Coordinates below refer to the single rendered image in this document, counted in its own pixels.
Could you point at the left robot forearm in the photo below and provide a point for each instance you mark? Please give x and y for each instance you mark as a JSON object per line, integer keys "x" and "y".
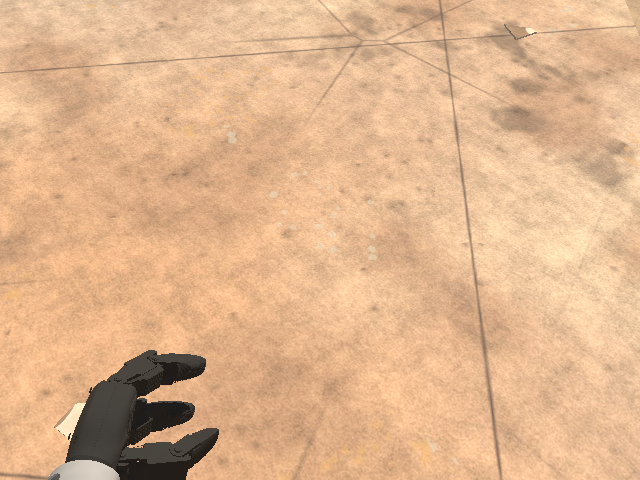
{"x": 84, "y": 470}

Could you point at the robot left hand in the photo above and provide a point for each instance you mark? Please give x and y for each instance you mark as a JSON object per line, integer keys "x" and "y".
{"x": 113, "y": 418}

